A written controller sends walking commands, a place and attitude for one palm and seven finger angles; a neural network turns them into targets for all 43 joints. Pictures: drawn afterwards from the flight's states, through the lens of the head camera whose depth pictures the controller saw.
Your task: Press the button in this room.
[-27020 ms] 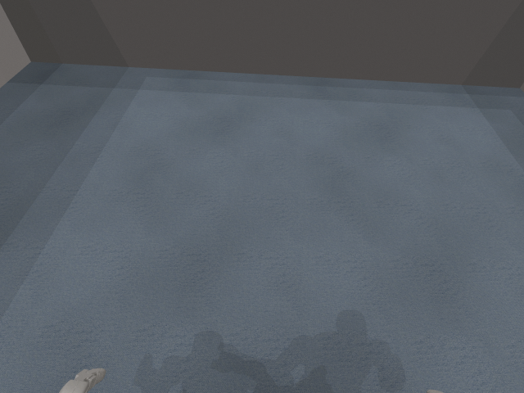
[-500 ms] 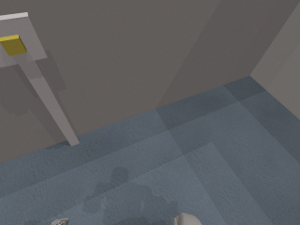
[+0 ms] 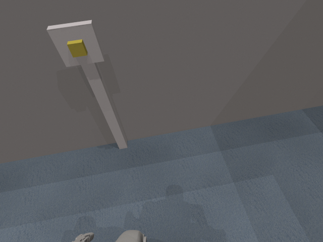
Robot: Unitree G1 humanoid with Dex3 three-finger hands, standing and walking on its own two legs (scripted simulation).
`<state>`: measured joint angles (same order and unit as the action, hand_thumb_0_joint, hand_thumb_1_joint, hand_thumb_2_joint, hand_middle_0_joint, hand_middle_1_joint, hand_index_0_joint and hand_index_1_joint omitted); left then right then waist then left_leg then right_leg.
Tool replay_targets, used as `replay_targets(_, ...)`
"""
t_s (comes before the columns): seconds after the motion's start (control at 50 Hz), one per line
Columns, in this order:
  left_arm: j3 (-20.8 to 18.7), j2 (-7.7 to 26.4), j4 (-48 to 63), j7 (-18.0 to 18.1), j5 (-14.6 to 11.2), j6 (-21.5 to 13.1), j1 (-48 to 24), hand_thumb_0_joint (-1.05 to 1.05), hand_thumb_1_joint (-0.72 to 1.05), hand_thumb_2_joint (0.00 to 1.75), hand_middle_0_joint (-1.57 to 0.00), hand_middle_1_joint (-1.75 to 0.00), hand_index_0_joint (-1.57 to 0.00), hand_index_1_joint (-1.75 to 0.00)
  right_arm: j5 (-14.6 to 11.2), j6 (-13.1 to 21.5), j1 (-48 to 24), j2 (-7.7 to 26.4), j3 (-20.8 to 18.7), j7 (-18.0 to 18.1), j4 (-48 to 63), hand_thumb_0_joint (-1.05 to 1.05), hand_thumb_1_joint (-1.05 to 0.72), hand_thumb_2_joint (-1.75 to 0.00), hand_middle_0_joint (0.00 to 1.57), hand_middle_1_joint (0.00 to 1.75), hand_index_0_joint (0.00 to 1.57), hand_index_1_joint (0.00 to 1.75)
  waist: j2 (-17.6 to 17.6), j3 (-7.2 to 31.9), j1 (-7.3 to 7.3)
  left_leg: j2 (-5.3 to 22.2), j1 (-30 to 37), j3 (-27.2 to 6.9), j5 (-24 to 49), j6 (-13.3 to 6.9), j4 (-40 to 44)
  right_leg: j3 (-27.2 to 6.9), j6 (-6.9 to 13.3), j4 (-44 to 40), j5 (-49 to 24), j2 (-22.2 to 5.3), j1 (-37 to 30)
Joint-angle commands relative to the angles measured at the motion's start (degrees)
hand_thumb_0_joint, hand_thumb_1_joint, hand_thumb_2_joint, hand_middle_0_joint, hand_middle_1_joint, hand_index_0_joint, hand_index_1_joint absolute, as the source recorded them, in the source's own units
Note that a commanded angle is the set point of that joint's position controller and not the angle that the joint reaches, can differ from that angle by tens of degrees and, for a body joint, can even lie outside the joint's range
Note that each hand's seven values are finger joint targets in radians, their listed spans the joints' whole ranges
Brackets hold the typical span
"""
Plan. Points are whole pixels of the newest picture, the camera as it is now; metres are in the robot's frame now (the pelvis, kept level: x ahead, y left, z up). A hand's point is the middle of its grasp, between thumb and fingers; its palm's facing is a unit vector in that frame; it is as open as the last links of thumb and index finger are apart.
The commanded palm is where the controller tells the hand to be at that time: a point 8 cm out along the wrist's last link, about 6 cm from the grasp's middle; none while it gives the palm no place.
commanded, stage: turn to face it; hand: left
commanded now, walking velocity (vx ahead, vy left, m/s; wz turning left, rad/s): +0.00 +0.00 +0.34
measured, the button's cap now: (77, 48) +0.78 +0.35 +0.07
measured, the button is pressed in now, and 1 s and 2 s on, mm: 0 0 0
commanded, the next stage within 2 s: take the last steps up to it in 0.18 s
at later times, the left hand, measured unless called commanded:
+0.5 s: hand out of the picture -0.01 +0.27 -0.18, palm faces +0.18 -0.97 -0.19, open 7.4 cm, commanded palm none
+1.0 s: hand (103, 226) +0.19 +0.19 -0.16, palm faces +0.15 -0.97 -0.20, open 7.4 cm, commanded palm none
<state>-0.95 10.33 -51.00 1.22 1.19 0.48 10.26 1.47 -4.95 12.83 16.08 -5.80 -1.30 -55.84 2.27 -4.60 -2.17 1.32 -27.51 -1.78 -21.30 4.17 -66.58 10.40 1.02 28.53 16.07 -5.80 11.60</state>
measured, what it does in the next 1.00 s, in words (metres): walks ahead: left foot, then right foot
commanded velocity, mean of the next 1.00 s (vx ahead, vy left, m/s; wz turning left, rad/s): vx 0.22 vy -0.02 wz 0.11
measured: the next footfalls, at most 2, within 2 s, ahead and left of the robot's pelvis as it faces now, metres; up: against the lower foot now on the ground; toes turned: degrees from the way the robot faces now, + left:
left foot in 0.22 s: +0.01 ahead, +0.15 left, +0.00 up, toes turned +10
right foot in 0.88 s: +0.22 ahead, -0.08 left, +0.00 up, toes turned +1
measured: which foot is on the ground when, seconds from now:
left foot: up 0.00-0.20, down 0.22-0.90, up 0.92-1.00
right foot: down 0.00-0.24, up 0.26-0.86, down 0.88-1.00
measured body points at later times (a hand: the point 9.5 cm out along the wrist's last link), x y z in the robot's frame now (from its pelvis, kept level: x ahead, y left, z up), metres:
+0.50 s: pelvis +0.00 +0.07 +0.01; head +0.00 +0.11 +0.45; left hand -0.02 +0.32 -0.16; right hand +0.12 -0.15 -0.12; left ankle -0.03 +0.14 -0.74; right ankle +0.00 -0.10 -0.65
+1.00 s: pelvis +0.13 +0.01 -0.01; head +0.14 -0.01 +0.44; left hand +0.18 +0.24 -0.15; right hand +0.06 -0.22 -0.17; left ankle +0.02 +0.13 -0.67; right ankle +0.18 -0.08 -0.74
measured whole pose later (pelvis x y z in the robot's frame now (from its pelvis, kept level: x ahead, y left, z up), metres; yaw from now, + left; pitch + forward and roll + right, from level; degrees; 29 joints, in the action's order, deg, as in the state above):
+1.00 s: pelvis +0.13 +0.01 -0.01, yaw +10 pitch -2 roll +1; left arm -1.7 8.4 -58.2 -0.3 0.9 -3.8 9.5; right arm 1.3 0.0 25.1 9.0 -3.2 0.3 -67.0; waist 2.2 -2.9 -2.5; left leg 2.4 -18.7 1.2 -24.5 -1.2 -61.1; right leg 8.4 2.4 31.8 14.3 -2.6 16.2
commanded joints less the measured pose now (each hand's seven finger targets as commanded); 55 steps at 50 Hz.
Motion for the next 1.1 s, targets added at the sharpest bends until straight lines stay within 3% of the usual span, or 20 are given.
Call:
replay_targets(0.0, -3.6, 12.4, 2.2, 0.7, 0.3, -1.2, 4.2, 0.00, 0.90, 0.90, -0.20, -0.30, -0.20, -0.30, -0.5, 1.2, -4.1, 2.1, 0.3, -0.1, 4.9, 0.00, -0.90, -0.90, 0.20, 0.30, 0.20, 0.30, -12.5, 3.3, 3.55, 0.9, -2.3, 2.1, -2.5, 0.7, 8.0, -8.4, 5.6, -9.7, -20.2, -13.7, -6.2)
replay_targets(0.1, -4.3, 14.3, -0.1, 0.5, 0.7, -0.9, 7.3, 0.00, 0.90, 0.90, -0.20, -0.30, -0.20, -0.30, -1.1, 2.5, -6.6, 0.8, 1.6, 0.2, 5.4, 0.00, -0.90, -0.90, 0.20, 0.30, 0.20, 0.30, -14.7, 6.3, 5.35, -0.1, 4.6, 5.6, -5.3, -0.6, 22.8, -7.3, 6.6, -5.1, -30.0, -14.9, -8.7)
replay_targets(0.16, -4.3, 14.3, -1.4, 0.4, 0.3, -0.7, 6.0, 0.00, 0.90, 0.90, -0.20, -0.30, -0.20, -0.30, -1.2, 3.3, -3.0, 1.4, 1.7, 0.5, 4.0, 0.00, -0.90, -0.90, 0.20, 0.30, 0.20, 0.30, -13.6, 8.0, 2.67, -0.9, 14.7, 6.9, 4.9, -1.7, 37.6, -4.8, 3.0, 0.7, -29.0, -13.1, -5.7)
replay_targets(0.18, -4.2, 13.2, -1.3, 0.4, -0.3, -0.5, 5.5, 0.00, 0.90, 0.90, -0.20, -0.30, -0.20, -0.30, -1.0, 3.9, -0.2, 3.5, 1.3, 0.5, 3.3, 0.00, -0.90, -0.90, 0.20, 0.30, 0.20, 0.30, -8.5, 9.9, 0.83, 1.3, 22.4, 4.9, 13.9, -2.6, 44.8, -2.3, 0.3, 6.5, -23.6, -11.5, -1.0)
replay_targets(0.2, -3.6, 9.8, -0.2, 0.2, -0.7, -0.1, 6.8, 0.00, 0.90, 0.90, -0.20, -0.30, -0.20, -0.30, -0.5, 4.7, 1.6, 9.1, 0.1, 0.8, 3.2, 0.00, -0.90, -0.90, 0.20, 0.30, 0.20, 0.30, 7.3, 12.1, -0.10, 13.9, 32.1, -10.5, 31.1, -7.5, 46.3, 0.8, -3.9, 17.0, -2.8, -4.6, 12.0)
replay_targets(0.22, -2.1, 7.1, 1.1, 0.2, -0.6, 0.4, 4.4, 0.00, 0.90, 0.90, -0.20, -0.30, -0.20, -0.30, -0.8, 4.2, 4.0, 12.8, -0.6, 1.3, 2.6, 0.00, -0.90, -0.90, 0.20, 0.30, 0.20, 0.30, 14.6, 11.1, -1.42, 22.4, 31.0, -17.6, 51.4, -13.8, 46.0, -2.9, -5.5, 24.9, 22.0, -1.0, 18.0)
replay_targets(0.24, -2.3, 8.4, 0.4, 0.5, -0.4, 1.1, 3.0, 0.00, 0.90, 0.90, -0.20, -0.30, -0.20, -0.30, -0.6, 3.8, 3.6, 11.8, -0.3, 1.8, 2.0, 0.00, -0.90, -0.90, 0.20, 0.30, 0.20, 0.30, 9.2, 9.7, -1.41, 22.6, 27.5, -13.2, 50.8, -16.0, 45.0, -6.6, -4.6, 29.5, 21.4, -1.7, 15.9)
replay_targets(0.26, -2.3, 7.7, -1.2, 0.8, -0.4, 1.6, 2.5, 0.00, 0.90, 0.90, -0.20, -0.30, -0.20, -0.30, -0.5, 4.2, 1.3, 9.4, 0.6, 2.4, 1.8, 0.00, -0.90, -0.90, 0.20, 0.30, 0.20, 0.30, 12.3, 7.5, -0.43, 18.9, 22.5, -11.3, 47.6, -14.7, 46.6, -9.4, -4.7, 30.4, 18.5, -2.0, 14.7)
replay_targets(0.36, -2.4, 7.6, -5.4, -1.1, 0.2, 0.2, 5.4, 0.00, 0.90, 0.90, -0.20, -0.30, -0.20, -0.30, -0.8, 6.0, 1.2, 5.1, 1.9, 2.7, 1.3, 0.00, -0.90, -0.90, 0.20, 0.30, 0.20, 0.30, 5.4, 5.3, 1.40, 12.1, 27.0, -7.1, 28.6, -12.0, 50.2, -8.3, -5.0, 37.2, 5.4, 0.0, 20.2)
replay_targets(0.48, -1.9, 6.9, -5.8, -1.5, 0.5, -0.3, 3.5, 0.00, 0.90, 0.90, -0.20, -0.30, -0.20, -0.30, -0.8, 7.5, 7.4, 2.4, 1.9, 2.8, -1.2, 0.00, -0.90, -0.90, 0.20, 0.30, 0.20, 0.30, 5.0, -0.4, 0.82, 12.8, 25.6, -10.0, 12.6, -13.2, 56.5, -9.1, -5.2, 35.6, 1.0, -0.7, 24.8)
replay_targets(0.62, -1.8, 5.0, -3.4, -2.3, 0.2, -0.6, -3.6, 0.00, 0.90, 0.90, -0.20, -0.30, -0.20, -0.30, -0.3, 8.4, 12.4, 1.8, 1.7, 3.2, -3.7, 0.00, -0.90, -0.90, 0.20, 0.30, 0.20, 0.30, 4.0, -3.4, -0.53, 15.3, 25.9, -12.0, 10.9, -15.4, 58.5, -9.2, -4.7, 26.1, -0.5, -2.2, 26.9)
replay_targets(0.74, -1.8, 3.2, -2.0, -2.8, -0.2, -1.5, -7.1, 0.00, 0.90, 0.90, -0.20, -0.30, -0.20, -0.30, 0.2, 8.3, 13.6, 2.3, 1.5, 3.1, -5.8, 0.00, -0.90, -0.90, 0.20, 0.30, 0.20, 0.30, 4.6, -2.8, -0.68, 14.7, 22.8, -9.4, 13.0, -14.7, 56.0, -6.6, -3.4, 13.3, 0.7, -0.7, 18.9)
replay_targets(0.82, -2.5, 3.8, -5.4, -2.6, -0.2, -2.7, 2.0, 0.00, 0.90, 0.90, -0.20, -0.30, -0.20, -0.30, 0.1, 8.0, 13.4, 1.8, 1.7, 3.0, -7.4, 0.00, -0.90, -0.90, 0.20, 0.30, 0.20, 0.30, 0.5, 1.1, 3.62, 10.7, 15.2, -4.9, 16.2, -11.0, 45.5, -3.3, -2.1, 0.8, -4.9, 3.0, -1.4)
replay_targets(0.84, -3.0, 6.1, -7.7, -2.3, 0.0, -3.3, 9.5, 0.00, 0.90, 0.90, -0.20, -0.30, -0.20, -0.30, -0.2, 8.2, 13.7, 1.0, 1.8, 2.7, -7.6, 0.00, -0.90, -0.90, 0.20, 0.30, 0.20, 0.30, -3.7, 5.0, 6.66, 7.3, 12.2, -1.5, 16.5, -8.9, 35.8, -5.8, -1.1, -2.6, -4.9, 1.3, -11.1)
replay_targets(0.86, -4.2, 11.5, -9.8, -1.5, 0.4, -4.1, 16.8, 0.00, 0.90, 0.90, -0.20, -0.30, -0.20, -0.30, -0.7, 8.4, 15.0, -2.0, 2.2, 2.0, -6.7, 0.00, -0.90, -0.90, 0.20, 0.30, 0.20, 0.30, -16.1, 10.4, 8.85, 2.0, 0.8, 4.1, 5.0, -6.2, 20.3, -21.0, 3.3, -7.3, 1.5, -11.5, -23.4)
replay_targets(0.88, -4.7, 14.8, -10.7, -0.9, -0.4, -4.0, 20.7, 0.00, 0.90, 0.90, -0.20, -0.30, -0.20, -0.30, -0.9, 8.1, 12.7, -2.4, 2.6, 2.0, -4.6, 0.00, -0.90, -0.90, 0.20, 0.30, 0.20, 0.30, -20.3, 10.2, 9.36, -1.5, -6.6, 4.0, -12.6, -5.6, 7.7, -36.8, 7.3, -14.5, 2.0, -20.9, -22.6)
replay_targets(0.9, -4.6, 13.6, -10.1, -0.6, -0.7, -3.8, 17.7, 0.00, 0.90, 0.90, -0.20, -0.30, -0.20, -0.30, -0.7, 7.8, 10.1, -1.8, 2.0, 1.9, -4.1, 0.00, -0.90, -0.90, 0.20, 0.30, 0.20, 0.30, -12.7, 5.6, 8.65, 1.3, -9.0, 0.9, -10.4, -5.8, 1.1, -35.3, 9.0, -16.4, 5.1, -21.0, -17.5)
replay_targets(0.96, -3.1, 7.1, -7.7, -0.3, -0.7, -4.0, 6.4, 0.00, 0.90, 0.90, -0.20, -0.30, -0.20, -0.30, -0.3, 6.4, 9.5, -3.9, 1.3, 1.0, -5.5, 0.00, -0.90, -0.90, 0.20, 0.30, 0.20, 0.30, -7.0, -1.5, 3.34, 5.6, -6.3, 0.2, 2.1, -5.2, -2.7, -25.8, 6.1, -20.2, 16.0, -15.8, -0.1)
replay_targets(1.02, -1.8, 3.4, -8.4, -0.4, -0.4, -4.9, 6.7, 0.00, 0.90, 0.90, -0.20, -0.30, -0.20, -0.30, 0.1, 5.3, 12.1, -6.0, 1.6, 0.7, -6.6, 0.00, -0.90, -0.90, 0.20, 0.30, 0.20, 0.30, -8.2, -1.3, 0.90, 5.6, -3.0, 2.1, 8.4, -3.4, 1.2, -13.9, 3.7, -20.6, 2.9, -10.3, 3.6)
replay_targets(1.08, -1.8, 3.5, -9.3, -0.2, -0.1, -5.6, 8.6, 0.00, 0.90, 0.90, -0.20, -0.30, -0.20, -0.30, 0.1, 5.0, 9.0, -5.5, 1.3, 0.3, -5.0, 0.00, -0.90, -0.90, 0.20, 0.30, 0.20, 0.30, -8.4, -2.1, 0.76, 6.3, -4.4, 2.9, 10.2, -2.3, 6.0, -12.1, 5.5, -21.5, -1.2, -10.3, 3.3)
